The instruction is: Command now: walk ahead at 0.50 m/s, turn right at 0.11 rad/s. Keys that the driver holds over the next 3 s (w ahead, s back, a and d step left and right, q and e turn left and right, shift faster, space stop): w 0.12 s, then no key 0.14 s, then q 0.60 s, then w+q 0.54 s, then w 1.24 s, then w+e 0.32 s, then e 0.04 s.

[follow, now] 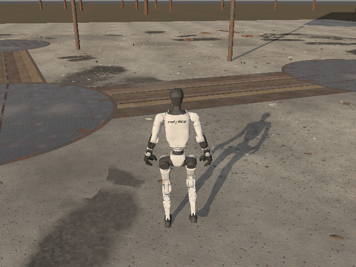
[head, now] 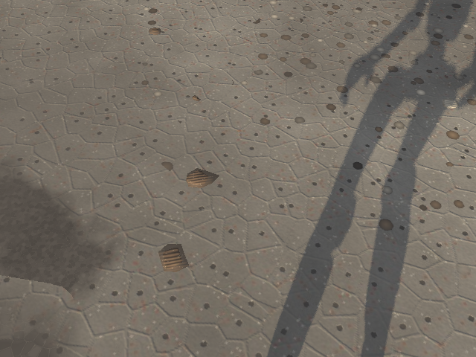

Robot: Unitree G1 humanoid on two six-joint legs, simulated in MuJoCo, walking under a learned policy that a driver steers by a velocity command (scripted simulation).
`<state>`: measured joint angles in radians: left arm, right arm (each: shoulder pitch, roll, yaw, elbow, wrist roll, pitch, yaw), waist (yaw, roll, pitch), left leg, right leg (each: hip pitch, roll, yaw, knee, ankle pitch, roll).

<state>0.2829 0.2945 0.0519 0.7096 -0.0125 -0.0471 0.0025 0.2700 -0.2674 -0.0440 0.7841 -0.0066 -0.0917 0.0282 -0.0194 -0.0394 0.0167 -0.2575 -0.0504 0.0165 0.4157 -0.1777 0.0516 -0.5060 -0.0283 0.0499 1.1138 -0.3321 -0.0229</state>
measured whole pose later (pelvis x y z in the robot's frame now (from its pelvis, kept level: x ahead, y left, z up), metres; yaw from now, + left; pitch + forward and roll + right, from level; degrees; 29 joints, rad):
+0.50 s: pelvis +0.21 -0.05 -0.01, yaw +5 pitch +1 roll +0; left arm 0.10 0.24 0.03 0.72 0.03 -0.04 -0.01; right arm 0.25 -0.31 -0.05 0.81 0.01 0.03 -0.03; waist -0.02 0.04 0.06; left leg -0.51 0.05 -0.04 1.08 -0.48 -0.08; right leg -0.37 -0.01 -0.08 0.45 -0.11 -0.04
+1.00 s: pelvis +0.26 +0.00 +0.01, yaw +21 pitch +3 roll -3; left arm 0.09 0.32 0.09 0.83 -0.01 -0.01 0.02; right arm 0.26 -0.29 -0.06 0.68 0.01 0.01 -0.04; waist -0.02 -0.02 0.01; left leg -0.27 -0.03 -0.09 0.42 -0.19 0.06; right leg -0.50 0.01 0.04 0.86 -0.28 0.05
